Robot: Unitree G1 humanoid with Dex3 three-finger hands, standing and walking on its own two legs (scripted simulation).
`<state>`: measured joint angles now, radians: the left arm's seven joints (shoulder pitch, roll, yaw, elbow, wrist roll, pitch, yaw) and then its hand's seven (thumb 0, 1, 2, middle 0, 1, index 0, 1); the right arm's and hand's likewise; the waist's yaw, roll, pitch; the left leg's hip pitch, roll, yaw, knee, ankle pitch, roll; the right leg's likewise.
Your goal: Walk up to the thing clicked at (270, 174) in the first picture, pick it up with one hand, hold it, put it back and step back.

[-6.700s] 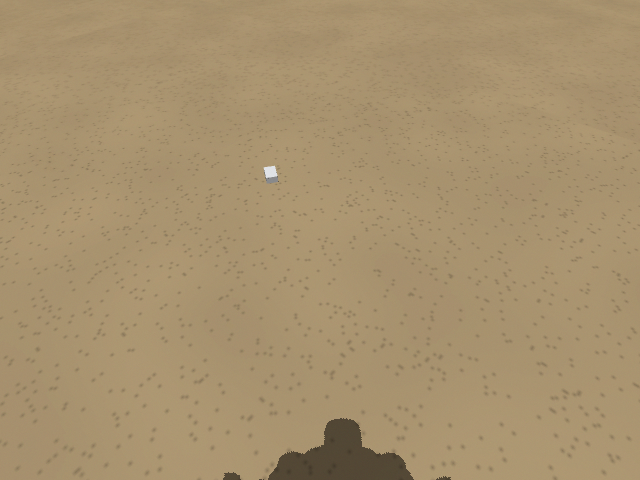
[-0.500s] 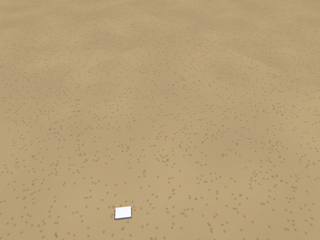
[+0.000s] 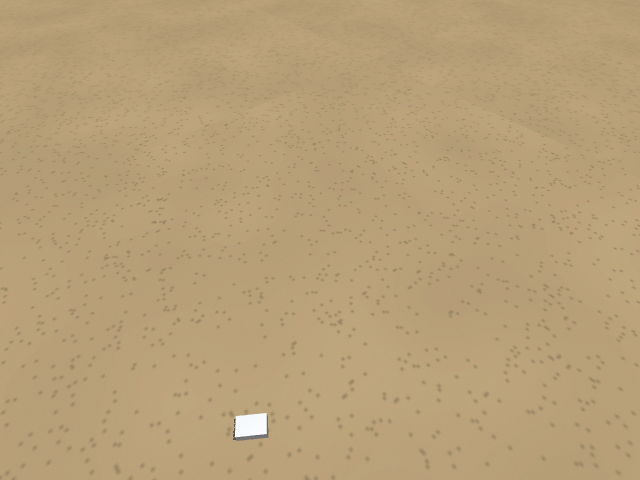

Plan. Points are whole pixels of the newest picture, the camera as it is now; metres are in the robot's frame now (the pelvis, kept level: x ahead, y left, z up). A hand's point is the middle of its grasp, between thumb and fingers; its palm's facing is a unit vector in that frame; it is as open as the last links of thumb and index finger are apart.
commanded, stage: stand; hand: left
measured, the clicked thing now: (251, 426) +0.43 +0.23 -0.76
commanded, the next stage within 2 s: none
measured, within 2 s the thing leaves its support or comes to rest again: neither
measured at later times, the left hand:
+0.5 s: hand out of the picture +0.07 +0.25 -0.15, palm faces -0.03 -0.94 -0.35, open 7.3 cm
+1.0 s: hand out of the picture +0.06 +0.24 -0.15, palm faces -0.03 -0.94 -0.35, open 7.3 cm
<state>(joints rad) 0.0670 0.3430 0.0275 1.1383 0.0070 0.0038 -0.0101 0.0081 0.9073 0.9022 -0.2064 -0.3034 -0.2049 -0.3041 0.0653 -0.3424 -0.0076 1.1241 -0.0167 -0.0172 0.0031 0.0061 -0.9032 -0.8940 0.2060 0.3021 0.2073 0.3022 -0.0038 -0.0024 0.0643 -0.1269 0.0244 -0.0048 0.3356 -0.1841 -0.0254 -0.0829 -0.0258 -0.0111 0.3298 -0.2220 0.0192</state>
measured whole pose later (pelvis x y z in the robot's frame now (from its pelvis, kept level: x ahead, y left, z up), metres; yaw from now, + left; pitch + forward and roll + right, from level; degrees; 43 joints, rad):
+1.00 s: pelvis -0.01 -0.01 +0.00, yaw +0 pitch -2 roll +0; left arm 0.11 0.35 0.00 1.13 0.01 -0.01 -0.01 0.01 0.91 0.90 -0.21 -0.30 -0.21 -0.30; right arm 0.11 -0.35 -0.01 1.14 -0.01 -0.01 0.01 0.01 -0.90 -0.89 0.21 0.30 0.21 0.30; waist -0.01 0.01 0.06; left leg -0.12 0.04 -0.01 0.30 -0.15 -0.04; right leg -0.09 -0.01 -0.02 0.32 -0.20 0.00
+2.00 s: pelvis -0.01 -0.01 +0.00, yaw -1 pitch -2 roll +0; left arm 0.12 0.36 0.00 1.12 0.01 -0.01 -0.01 0.01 0.91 0.90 -0.21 -0.30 -0.21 -0.30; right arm 0.11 -0.35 0.00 1.14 -0.01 -0.01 0.01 0.01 -0.90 -0.89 0.21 0.30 0.21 0.30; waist -0.01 0.00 0.06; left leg -0.11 0.04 0.00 0.31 -0.15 -0.04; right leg -0.08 -0.01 -0.01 0.32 -0.20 0.01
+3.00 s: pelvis -0.01 +0.00 +0.00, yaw -1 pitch -2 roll +0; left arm 0.13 0.36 0.00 1.12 0.01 0.00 -0.01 0.01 0.91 0.90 -0.21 -0.30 -0.21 -0.30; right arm 0.12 -0.35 0.00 1.13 -0.01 0.00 0.01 0.01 -0.90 -0.89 0.21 0.30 0.21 0.30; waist -0.01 0.00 0.06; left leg -0.12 0.04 0.00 0.31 -0.16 -0.03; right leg -0.08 -0.01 0.00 0.31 -0.20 0.01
